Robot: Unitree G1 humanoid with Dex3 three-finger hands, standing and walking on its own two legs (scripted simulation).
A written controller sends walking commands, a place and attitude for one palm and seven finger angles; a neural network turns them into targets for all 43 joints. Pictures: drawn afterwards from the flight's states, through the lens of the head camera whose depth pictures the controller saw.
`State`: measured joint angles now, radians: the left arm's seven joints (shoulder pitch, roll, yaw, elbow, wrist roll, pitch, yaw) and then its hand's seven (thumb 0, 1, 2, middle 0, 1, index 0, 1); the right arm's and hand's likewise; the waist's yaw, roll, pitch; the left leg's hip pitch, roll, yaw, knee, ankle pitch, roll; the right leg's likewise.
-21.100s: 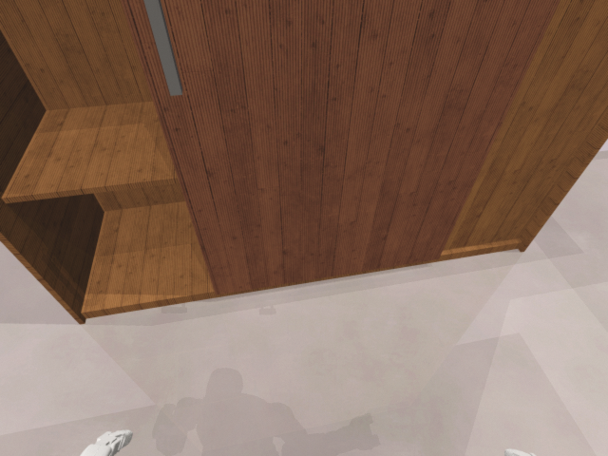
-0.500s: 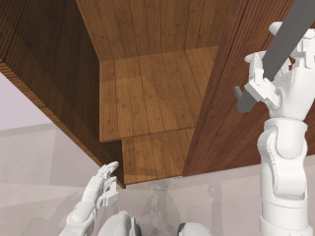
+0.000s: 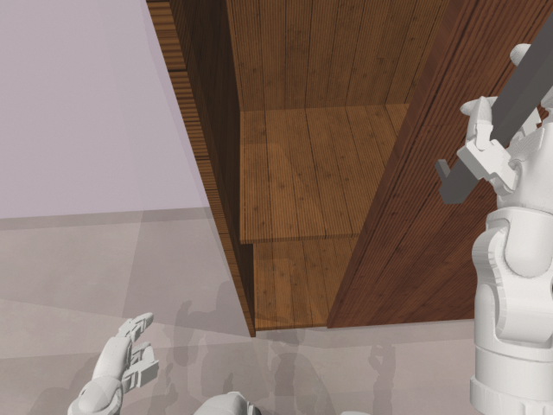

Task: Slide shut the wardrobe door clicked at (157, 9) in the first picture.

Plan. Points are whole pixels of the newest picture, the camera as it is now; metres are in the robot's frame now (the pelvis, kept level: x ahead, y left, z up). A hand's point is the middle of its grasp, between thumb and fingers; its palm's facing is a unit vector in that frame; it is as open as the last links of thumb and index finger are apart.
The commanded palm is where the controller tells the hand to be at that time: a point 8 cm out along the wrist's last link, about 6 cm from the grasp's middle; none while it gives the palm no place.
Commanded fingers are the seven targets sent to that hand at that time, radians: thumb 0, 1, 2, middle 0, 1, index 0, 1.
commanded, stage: step sideways, sliding the door along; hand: right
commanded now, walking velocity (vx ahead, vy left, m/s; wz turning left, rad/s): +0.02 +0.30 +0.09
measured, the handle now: (518, 69) +0.38 -0.22 +0.28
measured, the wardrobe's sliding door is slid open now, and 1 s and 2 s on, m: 0.24 0.04 0.00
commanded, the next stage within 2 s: stop walking and hold the door there in 1.58 s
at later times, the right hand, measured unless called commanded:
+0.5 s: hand (343, 152) +0.33 -0.06 +0.23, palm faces +0.18 +0.98 -0.01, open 7.4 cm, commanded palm +0.30 -0.07 +0.23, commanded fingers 0.00 -0.90 -0.90 0.45 1.40 0.45 1.40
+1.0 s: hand (274, 150) +0.34 +0.00 +0.23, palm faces +0.31 +0.95 -0.01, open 7.2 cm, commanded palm +0.30 +0.03 +0.24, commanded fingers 0.00 -0.90 -0.90 0.45 1.40 0.45 1.40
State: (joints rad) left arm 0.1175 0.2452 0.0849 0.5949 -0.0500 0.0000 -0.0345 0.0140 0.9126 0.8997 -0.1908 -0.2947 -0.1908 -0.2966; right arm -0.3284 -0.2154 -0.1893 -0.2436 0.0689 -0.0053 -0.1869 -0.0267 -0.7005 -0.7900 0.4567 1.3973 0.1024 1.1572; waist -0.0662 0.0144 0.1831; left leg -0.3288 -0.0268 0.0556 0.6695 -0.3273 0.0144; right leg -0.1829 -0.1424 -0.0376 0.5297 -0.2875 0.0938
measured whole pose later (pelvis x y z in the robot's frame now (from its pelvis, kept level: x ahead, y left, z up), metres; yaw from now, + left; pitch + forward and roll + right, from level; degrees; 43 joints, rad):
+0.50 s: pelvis -0.02 +0.09 -0.01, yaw +2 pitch -4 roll +2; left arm 0.05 0.17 0.02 0.58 -0.04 0.01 -0.06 0.01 0.91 0.90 -0.20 -0.30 -0.20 -0.30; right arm -0.39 -0.18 -0.11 -0.18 0.09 -0.07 -0.14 -0.02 -0.72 -0.80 0.46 1.40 0.03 1.21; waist -0.08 -0.04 0.22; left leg -0.24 -0.07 0.09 0.57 -0.25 0.04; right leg -0.21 -0.25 0.01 0.61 -0.31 0.13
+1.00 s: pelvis -0.03 +0.19 -0.01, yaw +0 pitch -5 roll +1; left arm 0.09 0.17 0.02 0.65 -0.07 0.03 -0.05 0.01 0.91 0.90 -0.20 -0.30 -0.20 -0.30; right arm -0.48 -0.20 -0.18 -0.05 0.07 -0.04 -0.17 -0.04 -0.67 -0.84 0.46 1.40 0.09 1.26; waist -0.09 -0.03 0.21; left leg -0.24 -0.03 0.14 0.59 -0.28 0.08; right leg -0.29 -0.17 0.08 0.84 -0.43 0.03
